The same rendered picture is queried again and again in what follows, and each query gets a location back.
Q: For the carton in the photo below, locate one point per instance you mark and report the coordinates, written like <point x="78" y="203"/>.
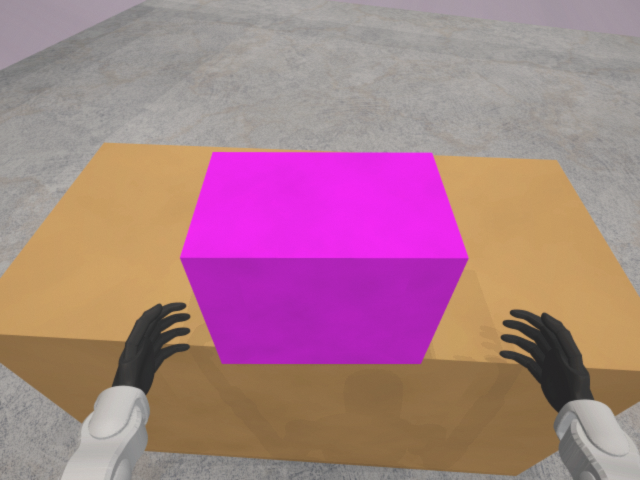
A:
<point x="323" y="257"/>

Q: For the robot left hand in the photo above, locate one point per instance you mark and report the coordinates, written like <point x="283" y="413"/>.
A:
<point x="142" y="355"/>

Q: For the robot left forearm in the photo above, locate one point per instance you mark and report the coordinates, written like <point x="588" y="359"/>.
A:
<point x="112" y="438"/>

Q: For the pedestal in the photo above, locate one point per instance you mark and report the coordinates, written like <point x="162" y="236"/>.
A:
<point x="110" y="250"/>

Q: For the robot right hand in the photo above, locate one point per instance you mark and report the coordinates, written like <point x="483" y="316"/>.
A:
<point x="558" y="364"/>

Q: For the robot right forearm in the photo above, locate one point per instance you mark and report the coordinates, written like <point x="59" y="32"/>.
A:
<point x="592" y="444"/>

